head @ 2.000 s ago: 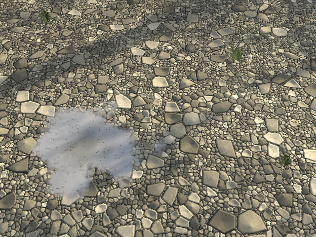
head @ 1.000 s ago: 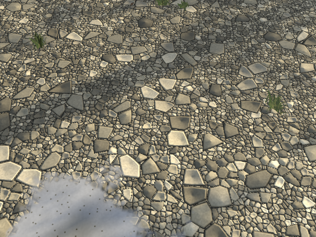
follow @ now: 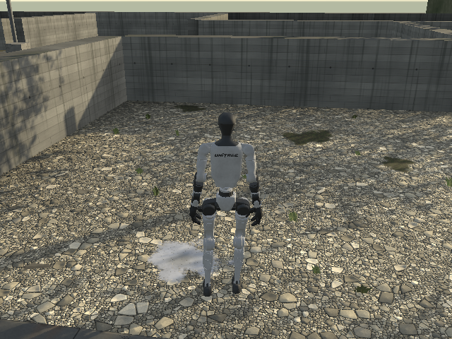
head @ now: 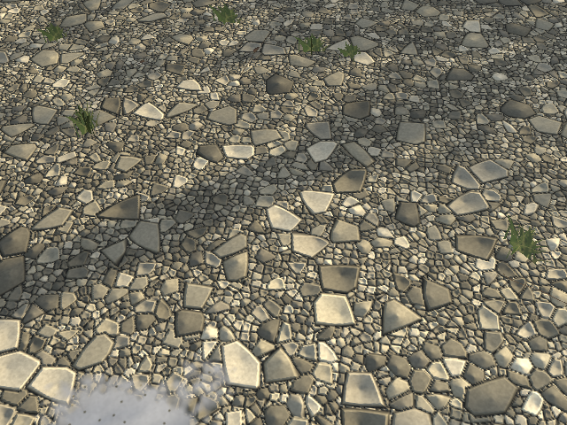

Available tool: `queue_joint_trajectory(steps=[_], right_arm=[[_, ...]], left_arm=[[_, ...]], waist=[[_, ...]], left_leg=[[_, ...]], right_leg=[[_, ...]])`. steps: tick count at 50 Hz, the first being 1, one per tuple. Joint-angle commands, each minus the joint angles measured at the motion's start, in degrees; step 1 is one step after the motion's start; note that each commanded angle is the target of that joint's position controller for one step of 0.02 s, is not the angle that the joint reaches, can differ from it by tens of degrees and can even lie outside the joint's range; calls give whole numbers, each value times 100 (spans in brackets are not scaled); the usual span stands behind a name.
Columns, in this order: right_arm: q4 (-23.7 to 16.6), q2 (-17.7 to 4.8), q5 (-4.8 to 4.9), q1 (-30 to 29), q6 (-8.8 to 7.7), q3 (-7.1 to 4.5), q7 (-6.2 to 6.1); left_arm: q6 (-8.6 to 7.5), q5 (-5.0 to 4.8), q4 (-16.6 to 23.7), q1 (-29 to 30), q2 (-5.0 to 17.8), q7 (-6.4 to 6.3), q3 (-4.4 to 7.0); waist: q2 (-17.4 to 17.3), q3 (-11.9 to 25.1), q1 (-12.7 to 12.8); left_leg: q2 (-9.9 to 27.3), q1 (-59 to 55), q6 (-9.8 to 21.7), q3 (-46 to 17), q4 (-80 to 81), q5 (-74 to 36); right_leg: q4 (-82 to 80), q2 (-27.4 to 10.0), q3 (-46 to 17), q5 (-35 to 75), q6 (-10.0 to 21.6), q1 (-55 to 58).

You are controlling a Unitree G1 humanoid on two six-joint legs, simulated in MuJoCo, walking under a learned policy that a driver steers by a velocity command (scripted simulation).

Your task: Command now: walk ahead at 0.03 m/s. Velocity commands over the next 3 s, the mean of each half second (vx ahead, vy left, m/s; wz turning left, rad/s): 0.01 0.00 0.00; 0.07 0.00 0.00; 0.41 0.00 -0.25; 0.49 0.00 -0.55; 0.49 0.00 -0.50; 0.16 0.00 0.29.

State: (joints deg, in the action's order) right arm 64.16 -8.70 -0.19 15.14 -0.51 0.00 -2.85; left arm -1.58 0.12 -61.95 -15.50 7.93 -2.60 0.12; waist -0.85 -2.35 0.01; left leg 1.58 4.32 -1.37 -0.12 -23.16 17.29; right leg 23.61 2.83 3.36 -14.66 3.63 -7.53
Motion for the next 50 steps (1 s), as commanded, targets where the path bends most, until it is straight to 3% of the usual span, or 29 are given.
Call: queue_joint_trajectory(steps=[1,13,40,41,43,44,46,48,50], right_arm=[[92,-419,2,562,41,-67,-29],[222,-417,-14,383,66,-33,-23],[339,-196,-35,885,26,54,8],[353,-162,-44,952,27,62,11],[298,-198,-87,1007,40,23,27],[223,-190,-116,978,47,11,47],[12,-64,-203,753,31,21,117],[-180,-12,-230,586,-64,21,186],[-264,-79,-172,674,-171,-25,255]], left_arm=[[-5,8,13,-414,523,-26,94],[59,27,-168,-496,490,-31,81],[70,22,-315,-709,354,20,20],[74,23,-327,-755,347,23,17],[129,12,-303,-788,573,25,108],[171,21,-302,-893,697,35,173],[219,46,-351,-1275,834,65,273],[201,81,-357,-1344,806,94,316],[135,110,-216,-1016,869,114,354]], waist=[[41,-5,-56],[74,-149,-4],[51,-351,25],[91,-234,28],[330,-319,38],[467,-422,74],[739,-768,246],[817,-834,246],[641,-673,56]], left_leg=[[392,18,189,-246,181,-1879],[429,159,208,-258,397,-1438],[394,572,224,-280,461,-774],[332,541,230,-238,465,-445],[32,774,296,24,70,606],[-118,1088,362,150,-252,1143],[-260,1852,435,453,-1049,1322],[-52,1839,493,396,-1759,925],[38,1690,578,270,-1801,1028]], right_leg=[[-257,-825,-713,2753,34,190],[-461,-794,-740,1987,14,167],[-707,-752,-855,648,-2,-223],[-785,-724,-876,163,10,-192],[-892,-697,-1056,-1303,172,-332],[-977,-797,-1271,-2267,331,-393],[-1444,-1429,-2136,-3546,727,-409],[-1799,-1928,-2752,-3427,1036,-758],[-1765,-1927,-2552,-2776,1025,-846]])
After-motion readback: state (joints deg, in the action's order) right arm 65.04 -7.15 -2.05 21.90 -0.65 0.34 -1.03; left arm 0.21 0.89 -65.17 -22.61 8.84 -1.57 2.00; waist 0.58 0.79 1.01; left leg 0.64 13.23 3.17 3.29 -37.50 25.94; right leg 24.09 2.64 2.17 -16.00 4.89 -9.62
